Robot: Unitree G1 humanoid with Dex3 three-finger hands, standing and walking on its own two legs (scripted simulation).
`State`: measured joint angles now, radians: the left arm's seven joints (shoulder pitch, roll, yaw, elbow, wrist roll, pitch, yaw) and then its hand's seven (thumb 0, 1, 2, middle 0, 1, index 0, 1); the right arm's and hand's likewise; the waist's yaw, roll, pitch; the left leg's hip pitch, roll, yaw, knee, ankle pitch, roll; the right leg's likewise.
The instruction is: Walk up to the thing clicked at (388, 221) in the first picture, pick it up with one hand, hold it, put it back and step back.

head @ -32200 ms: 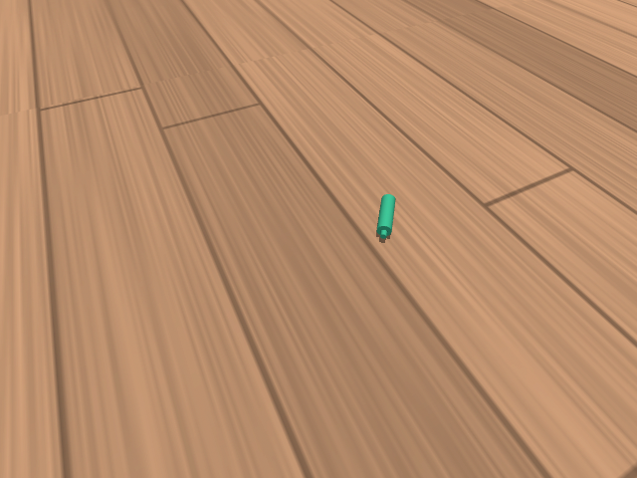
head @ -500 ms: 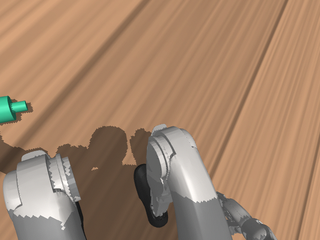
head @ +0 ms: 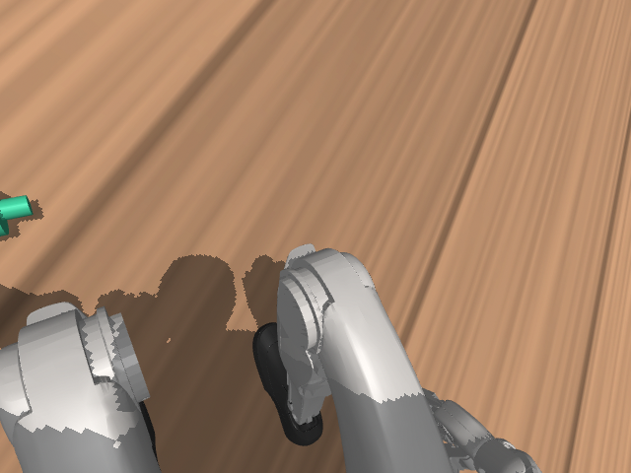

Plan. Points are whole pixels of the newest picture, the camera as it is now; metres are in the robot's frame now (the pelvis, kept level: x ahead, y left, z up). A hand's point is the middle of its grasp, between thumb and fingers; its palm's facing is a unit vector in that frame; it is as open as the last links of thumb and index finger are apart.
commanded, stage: open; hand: left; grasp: from above
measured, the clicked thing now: out of the picture +0.41 +0.35 -0.26
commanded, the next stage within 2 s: withdraw in 0.56 s
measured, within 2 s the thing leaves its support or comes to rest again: rests again in 0.02 s
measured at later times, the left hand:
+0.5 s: hand out of the picture +0.39 +0.36 -0.23, palm faces -0.44 -0.15 -0.88, open 14.0 cm
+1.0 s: hand out of the picture +0.42 +0.38 -0.17, palm faces -0.26 -0.12 -0.96, open 13.9 cm
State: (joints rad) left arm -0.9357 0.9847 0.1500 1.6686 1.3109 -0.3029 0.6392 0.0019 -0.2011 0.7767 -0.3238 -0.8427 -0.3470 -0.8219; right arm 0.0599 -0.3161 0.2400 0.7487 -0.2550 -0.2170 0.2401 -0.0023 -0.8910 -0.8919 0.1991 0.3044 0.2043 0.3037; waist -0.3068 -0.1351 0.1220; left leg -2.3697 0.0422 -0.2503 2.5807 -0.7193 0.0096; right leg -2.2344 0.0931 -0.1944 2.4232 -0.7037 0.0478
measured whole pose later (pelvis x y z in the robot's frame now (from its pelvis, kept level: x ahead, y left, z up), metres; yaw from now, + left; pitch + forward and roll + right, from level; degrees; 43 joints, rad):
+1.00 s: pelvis +0.00 +0.00 +0.01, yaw +1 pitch +30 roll -13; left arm -0.85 0.88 0.19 1.38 1.21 -0.18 0.55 0.00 -0.47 0.96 -0.09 -1.00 -0.10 -0.99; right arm 0.11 -0.30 0.17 0.74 -0.21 -0.22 0.27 0.00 -0.90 -0.89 0.20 0.30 0.20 0.30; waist -0.24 -0.06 0.02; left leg -2.37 0.03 -0.23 2.54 -0.71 0.00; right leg -2.24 0.08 -0.18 2.40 -0.71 0.03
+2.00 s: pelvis -0.01 -0.01 +0.11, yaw +9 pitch +35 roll -7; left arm -0.61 0.58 0.06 0.93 0.90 -0.07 0.16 0.00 0.06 0.90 -0.22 -0.58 -0.21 -0.59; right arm 0.19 -0.26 0.01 0.70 -0.04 -0.01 0.14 0.00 -0.90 -0.89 0.20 0.30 0.20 0.30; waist -0.11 0.07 -0.17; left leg -2.12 0.03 -0.09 2.16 -0.66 0.02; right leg -2.04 0.04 -0.07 2.10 -0.69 0.03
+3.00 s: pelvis +0.08 +0.01 +0.42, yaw +16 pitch +11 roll -3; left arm 0.52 0.22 0.04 -0.15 -0.07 0.45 0.04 0.01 0.90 0.90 -0.20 -0.30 -0.21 -0.30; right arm 0.32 -0.22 0.04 0.51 0.02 -0.19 -0.18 0.01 -0.90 -0.90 0.20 0.30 0.20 0.30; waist -0.06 0.06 -0.19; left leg -0.73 0.02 -0.06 1.01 -0.48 0.00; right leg -0.64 0.02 -0.05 0.93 -0.49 0.01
